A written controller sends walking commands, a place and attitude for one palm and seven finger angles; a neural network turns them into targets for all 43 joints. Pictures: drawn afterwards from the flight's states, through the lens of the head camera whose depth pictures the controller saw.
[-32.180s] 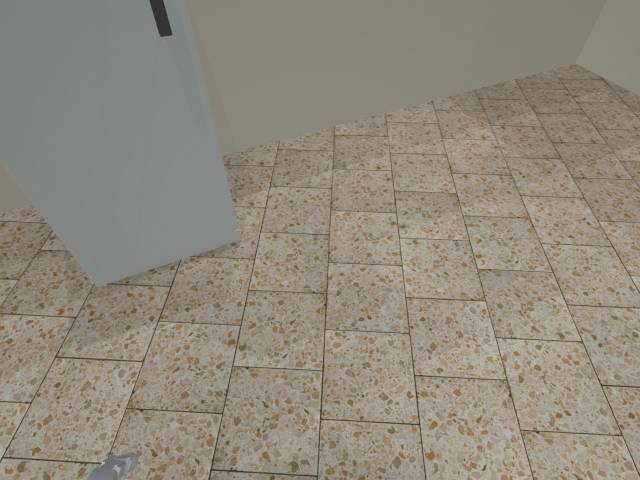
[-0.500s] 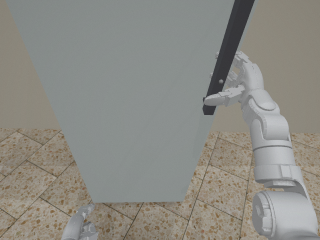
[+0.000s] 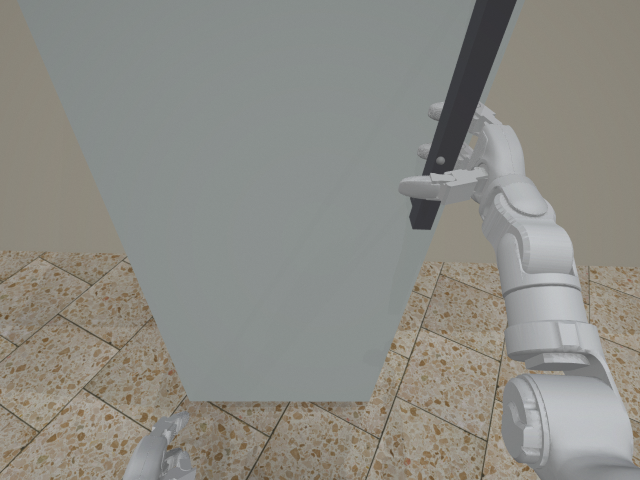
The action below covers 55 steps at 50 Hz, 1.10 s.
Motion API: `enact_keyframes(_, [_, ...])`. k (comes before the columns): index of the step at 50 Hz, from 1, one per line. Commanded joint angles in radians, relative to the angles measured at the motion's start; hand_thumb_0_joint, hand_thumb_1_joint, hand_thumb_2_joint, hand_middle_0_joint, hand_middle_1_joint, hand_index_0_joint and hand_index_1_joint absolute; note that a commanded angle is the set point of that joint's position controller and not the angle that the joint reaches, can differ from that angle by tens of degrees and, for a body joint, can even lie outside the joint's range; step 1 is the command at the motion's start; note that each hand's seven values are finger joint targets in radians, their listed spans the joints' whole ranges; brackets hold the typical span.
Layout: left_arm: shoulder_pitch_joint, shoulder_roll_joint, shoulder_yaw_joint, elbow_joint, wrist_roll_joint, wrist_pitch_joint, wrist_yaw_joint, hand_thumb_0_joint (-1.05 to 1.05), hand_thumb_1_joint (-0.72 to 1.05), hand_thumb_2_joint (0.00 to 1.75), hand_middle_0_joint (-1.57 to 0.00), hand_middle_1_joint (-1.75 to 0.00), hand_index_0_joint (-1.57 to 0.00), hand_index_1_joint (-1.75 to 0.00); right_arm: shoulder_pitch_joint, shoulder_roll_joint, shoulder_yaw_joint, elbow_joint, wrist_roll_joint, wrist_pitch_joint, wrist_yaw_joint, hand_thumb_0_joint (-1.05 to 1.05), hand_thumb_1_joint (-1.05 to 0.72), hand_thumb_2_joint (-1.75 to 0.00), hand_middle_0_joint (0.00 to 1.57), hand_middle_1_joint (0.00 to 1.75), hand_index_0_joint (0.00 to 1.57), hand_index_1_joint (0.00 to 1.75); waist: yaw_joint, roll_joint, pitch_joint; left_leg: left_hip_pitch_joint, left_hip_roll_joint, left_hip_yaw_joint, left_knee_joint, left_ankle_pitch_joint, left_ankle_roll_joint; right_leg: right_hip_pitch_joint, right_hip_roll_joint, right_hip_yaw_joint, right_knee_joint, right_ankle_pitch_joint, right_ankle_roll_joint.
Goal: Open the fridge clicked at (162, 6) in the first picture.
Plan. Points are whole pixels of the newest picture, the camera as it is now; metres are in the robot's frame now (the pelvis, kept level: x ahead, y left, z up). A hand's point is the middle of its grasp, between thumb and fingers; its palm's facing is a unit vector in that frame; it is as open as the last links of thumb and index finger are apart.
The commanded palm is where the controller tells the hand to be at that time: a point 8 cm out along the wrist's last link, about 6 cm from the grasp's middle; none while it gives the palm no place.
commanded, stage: grip the handle and tug to test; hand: right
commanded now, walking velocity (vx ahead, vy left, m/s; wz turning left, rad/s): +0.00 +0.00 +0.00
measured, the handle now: (447, 118) +0.48 -0.11 +0.26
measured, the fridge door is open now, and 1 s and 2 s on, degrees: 0 0 7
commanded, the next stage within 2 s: pull the door a little, standing still in 1.20 s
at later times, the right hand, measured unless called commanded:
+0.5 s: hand (440, 162) +0.42 -0.10 +0.23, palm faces -0.09 +1.00 +0.00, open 6.6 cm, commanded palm +0.40 -0.16 +0.23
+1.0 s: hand (437, 164) +0.42 -0.09 +0.23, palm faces -0.07 +1.00 -0.01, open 6.5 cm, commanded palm +0.37 -0.16 +0.23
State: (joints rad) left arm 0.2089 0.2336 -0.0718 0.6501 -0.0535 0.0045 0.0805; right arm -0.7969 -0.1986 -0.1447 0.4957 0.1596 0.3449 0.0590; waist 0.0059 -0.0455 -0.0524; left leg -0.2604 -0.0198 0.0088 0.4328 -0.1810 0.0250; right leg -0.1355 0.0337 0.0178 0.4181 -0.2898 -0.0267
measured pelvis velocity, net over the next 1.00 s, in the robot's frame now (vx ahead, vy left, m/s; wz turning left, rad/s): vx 0.01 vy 0.00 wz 0.03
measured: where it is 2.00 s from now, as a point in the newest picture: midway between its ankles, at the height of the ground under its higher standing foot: outside the picture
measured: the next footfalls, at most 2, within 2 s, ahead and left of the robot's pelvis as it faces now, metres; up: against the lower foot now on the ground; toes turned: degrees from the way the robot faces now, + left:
none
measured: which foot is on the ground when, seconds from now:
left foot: down 0.00-1.00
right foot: down 0.00-1.00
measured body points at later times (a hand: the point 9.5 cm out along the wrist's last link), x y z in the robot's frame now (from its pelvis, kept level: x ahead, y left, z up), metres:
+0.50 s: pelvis +0.00 +0.00 +0.00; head -0.01 +0.02 +0.45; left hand +0.17 +0.23 -0.10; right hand +0.42 -0.15 +0.23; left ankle +0.03 +0.10 -0.74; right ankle -0.04 -0.10 -0.74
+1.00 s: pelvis +0.01 +0.00 +0.00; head -0.01 +0.03 +0.45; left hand +0.16 +0.24 -0.10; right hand +0.42 -0.15 +0.23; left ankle +0.03 +0.10 -0.74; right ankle -0.04 -0.10 -0.74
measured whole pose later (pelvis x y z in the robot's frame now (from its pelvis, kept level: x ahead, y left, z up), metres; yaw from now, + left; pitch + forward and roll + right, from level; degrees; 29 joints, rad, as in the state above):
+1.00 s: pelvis +0.01 +0.00 +0.00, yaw +2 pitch +0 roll +0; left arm 0.19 0.24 -0.06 0.61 -0.05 0.04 0.07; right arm -0.65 -0.20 -0.18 0.31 0.17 0.38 0.05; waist 0.03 -0.06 -0.05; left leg -0.23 -0.04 -0.02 0.41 -0.18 0.03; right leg -0.09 0.02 -0.01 0.38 -0.29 -0.02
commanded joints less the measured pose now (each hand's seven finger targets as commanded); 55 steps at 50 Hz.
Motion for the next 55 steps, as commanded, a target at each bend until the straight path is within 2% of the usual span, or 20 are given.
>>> enact_keyframes(1, [-0.105, 0.114, 0.039, -0.146, 0.001, -0.052, 0.009, 0.00, 0.90, 0.90, -0.20, -0.30, -0.20, -0.30, -0.530, -0.202, -0.065, -0.200, 0.004, -0.076, 0.000, 0.00, -0.06, -0.54, 0.36, 1.28, 0.36, 1.28, 0.002, 0.112, -0.279, 0.203, 0.027, 0.002, -0.032, 0.209, 0.017, -0.021, -0.021, -0.007, -0.043, 0.264, -0.014])
enact_keyframes(3, [-0.110, 0.107, 0.035, -0.154, 0.002, -0.055, 0.007, 0.00, 0.90, 0.90, -0.20, -0.30, -0.20, -0.30, -0.548, -0.193, -0.057, -0.240, 0.007, -0.090, 0.009, 0.00, -0.15, -0.58, 0.37, 1.29, 0.37, 1.29, -0.002, 0.059, -0.318, 0.224, 0.030, -0.003, -0.021, 0.248, 0.020, -0.007, -0.017, -0.012, -0.038, 0.291, -0.013])
enact_keyframes(5, [-0.109, 0.105, 0.038, -0.159, 0.000, -0.062, 0.004, 0.00, 0.90, 0.90, -0.20, -0.30, -0.20, -0.30, -0.531, -0.170, -0.039, -0.260, 0.008, -0.101, 0.018, 0.00, -0.25, -0.62, 0.38, 1.31, 0.38, 1.31, -0.003, 0.061, -0.338, 0.231, 0.027, 0.001, -0.012, 0.275, 0.022, 0.006, -0.018, -0.010, -0.033, 0.316, -0.010])
enact_keyframes(8, [-0.106, 0.109, 0.039, -0.151, -0.004, -0.061, 0.002, 0.00, 0.90, 0.90, -0.20, -0.30, -0.20, -0.30, -0.499, -0.161, -0.034, -0.219, 0.016, -0.089, 0.029, 0.00, -0.39, -0.68, 0.40, 1.33, 0.40, 1.33, 0.003, 0.079, -0.293, 0.206, 0.025, 0.007, -0.020, 0.257, 0.018, -0.010, -0.021, -0.011, -0.034, 0.294, -0.010])
enact_keyframes(11, [-0.111, 0.113, 0.042, -0.154, -0.004, -0.061, 0.002, 0.00, 0.90, 0.90, -0.20, -0.30, -0.20, -0.30, -0.495, -0.175, -0.044, -0.230, 0.012, -0.078, 0.025, 0.00, -0.53, -0.74, 0.41, 1.35, 0.41, 1.35, -0.003, 0.072, -0.297, 0.202, 0.025, 0.008, -0.020, 0.251, 0.020, -0.003, -0.019, -0.007, -0.031, 0.301, -0.011])
enact_keyframes(12, [-0.110, 0.111, 0.039, -0.151, -0.004, -0.061, 0.002, 0.00, 0.90, 0.90, -0.20, -0.30, -0.20, -0.30, -0.528, -0.173, -0.035, -0.248, 0.011, -0.078, 0.023, 0.00, -0.57, -0.76, 0.42, 1.35, 0.42, 1.35, 0.007, 0.061, -0.301, 0.197, 0.026, 0.009, -0.019, 0.245, 0.019, -0.002, -0.020, -0.007, -0.033, 0.297, -0.010])
enact_keyframes(13, [-0.114, 0.106, 0.038, -0.153, -0.005, -0.063, 0.001, 0.00, 0.90, 0.90, -0.20, -0.30, -0.20, -0.30, -0.528, -0.140, -0.013, -0.258, 0.014, -0.076, 0.023, 0.00, -0.62, -0.78, 0.42, 1.36, 0.42, 1.36, 0.007, 0.047, -0.297, 0.192, 0.026, 0.007, -0.019, 0.245, 0.021, 0.003, -0.018, -0.007, -0.031, 0.297, -0.010])
enact_keyframes(15, [-0.106, 0.109, 0.039, -0.148, -0.001, -0.063, 0.001, 0.00, 0.90, 0.90, -0.20, -0.30, -0.20, -0.30, -0.515, -0.163, -0.040, -0.252, 0.016, -0.075, 0.017, 0.00, -0.71, -0.82, 0.43, 1.37, 0.43, 1.37, 0.002, 0.093, -0.309, 0.208, 0.023, 0.012, -0.011, 0.269, 0.021, 0.001, -0.020, -0.002, -0.029, 0.320, -0.008])
enact_keyframes(17, [-0.112, 0.110, 0.038, -0.149, -0.001, -0.060, 0.002, 0.00, 0.90, 0.90, -0.20, -0.30, -0.20, -0.30, -0.508, -0.189, -0.062, -0.244, 0.019, -0.075, 0.014, 0.00, -0.81, -0.86, 0.44, 1.39, 0.44, 1.39, -0.002, 0.085, -0.306, 0.209, 0.026, 0.007, -0.016, 0.261, 0.018, -0.006, -0.018, -0.008, -0.030, 0.307, -0.011])
enact_keyframes(19, [-0.114, 0.107, 0.037, -0.150, -0.001, -0.058, 0.002, 0.00, 0.90, 0.90, -0.20, -0.30, -0.20, -0.30, -0.507, -0.165, -0.041, -0.248, 0.015, -0.075, 0.015, 0.00, -0.90, -0.90, 0.45, 1.40, 0.45, 1.40, 0.001, 0.095, -0.296, 0.207, 0.025, 0.007, -0.015, 0.254, 0.018, -0.012, -0.019, -0.009, -0.031, 0.297, -0.012])
enact_keyframes(22, [-0.118, 0.106, 0.037, -0.156, 0.001, -0.055, 0.000, 0.00, 0.90, 0.90, -0.20, -0.30, -0.20, -0.30, -0.495, -0.203, -0.078, -0.273, 0.012, -0.081, 0.003, 0.00, -0.90, -0.90, 0.45, 1.40, 0.45, 1.40, -0.012, 0.078, -0.319, 0.226, 0.028, 0.003, -0.010, 0.274, 0.020, -0.005, -0.018, -0.009, -0.028, 0.321, -0.010])
enact_keyframes(25, [-0.118, 0.107, 0.036, -0.157, 0.003, -0.048, 0.002, 0.00, 0.90, 0.90, -0.20, -0.30, -0.20, -0.30, -0.474, -0.218, -0.095, -0.260, 0.013, -0.074, 0.004, 0.00, -0.90, -0.90, 0.45, 1.40, 0.45, 1.40, -0.014, 0.120, -0.301, 0.241, 0.028, 0.001, -0.015, 0.275, 0.016, -0.030, -0.018, -0.014, -0.034, 0.303, -0.013])
enact_keyframes(26, [-0.128, 0.109, 0.037, -0.163, 0.002, -0.042, 0.003, 0.00, 0.90, 0.90, -0.20, -0.30, -0.20, -0.30, -0.441, -0.247, -0.116, -0.257, 0.008, -0.074, 0.003, 0.00, -0.90, -0.90, 0.45, 1.40, 0.45, 1.40, -0.028, 0.098, -0.305, 0.250, 0.030, -0.002, -0.015, 0.271, 0.018, -0.029, -0.019, -0.016, -0.034, 0.306, -0.013])
enact_keyframes(27, [-0.131, 0.105, 0.031, -0.166, 0.001, -0.041, 0.004, 0.00, 0.90, 0.90, -0.20, -0.30, -0.20, -0.30, -0.474, -0.228, -0.094, -0.271, 0.009, -0.075, 0.003, 0.00, -0.90, -0.90, 0.45, 1.40, 0.45, 1.40, -0.017, 0.088, -0.290, 0.241, 0.032, 0.000, -0.017, 0.266, 0.017, -0.032, -0.018, -0.015, -0.039, 0.299, -0.013])
enact_keyframes(34, [-0.142, 0.101, 0.033, -0.178, 0.001, -0.035, 0.000, 0.00, 0.90, 0.90, -0.20, -0.30, -0.20, -0.30, -0.432, -0.207, -0.084, -0.337, 0.011, -0.073, 0.005, 0.00, -0.90, -0.90, 0.45, 1.40, 0.45, 1.40, -0.022, 0.085, -0.317, 0.273, 0.029, -0.001, -0.014, 0.311, 0.017, -0.012, -0.020, -0.022, -0.039, 0.330, -0.011])
enact_keyframes(39, [-0.144, 0.104, 0.035, -0.181, 0.001, -0.032, 0.003, 0.00, 0.90, 0.90, -0.20, -0.30, -0.20, -0.30, -0.415, -0.233, -0.110, -0.355, 0.013, -0.064, 0.004, 0.00, -0.90, -0.90, 0.45, 1.40, 0.45, 1.40, -0.029, 0.088, -0.319, 0.283, 0.028, -0.006, -0.020, 0.311, 0.016, -0.008, -0.020, -0.024, -0.043, 0.328, -0.014])
enact_keyframes(46, [-0.168, 0.107, 0.039, -0.203, -0.001, -0.019, -0.005, 0.00, 0.90, 0.90, -0.20, -0.30, -0.20, -0.30, -0.271, -0.247, -0.136, -0.444, 0.018, -0.052, 0.010, 0.00, -0.90, -0.90, 0.45, 1.40, 0.45, 1.40, -0.057, 0.084, -0.343, 0.341, 0.031, -0.003, -0.011, 0.368, 0.019, -0.005, -0.020, -0.031, -0.048, 0.378, -0.010])
enact_keyframes(50, [-0.182, 0.099, 0.041, -0.221, 0.000, -0.019, -0.015, 0.00, 0.90, 0.90, -0.20, -0.30, -0.20, -0.30, -0.205, -0.196, -0.107, -0.567, 0.024, -0.044, 0.015, 0.00, -0.90, -0.90, 0.45, 1.40, 0.45, 1.40, -0.062, 0.072, -0.373, 0.370, 0.028, -0.001, 0.004, 0.456, 0.018, 0.023, -0.019, -0.037, -0.043, 0.443, -0.008])
enact_keyframes(51, [-0.181, 0.104, 0.044, -0.221, 0.002, -0.013, -0.016, 0.00, 0.90, 0.90, -0.20, -0.30, -0.20, -0.30, -0.149, -0.229, -0.140, -0.566, 0.022, -0.040, 0.013, 0.00, -0.90, -0.90, 0.45, 1.40, 0.45, 1.40, -0.072, 0.106, -0.372, 0.387, 0.028, 0.002, 0.006, 0.470, 0.018, 0.014, -0.022, -0.036, -0.045, 0.454, -0.008])
enact_keyframes(55, [-0.203, 0.101, 0.041, -0.238, 0.000, 0.001, -0.021, 0.00, 0.90, 0.90, -0.20, -0.30, -0.20, -0.30, -0.051, -0.240, -0.160, -0.663, 0.027, -0.010, 0.026, 0.00, -0.90, -0.90, 0.45, 1.40, 0.45, 1.40, -0.084, 0.093, -0.377, 0.419, 0.032, -0.004, 0.017, 0.542, 0.012, 0.007, -0.020, -0.046, -0.045, 0.483, -0.009])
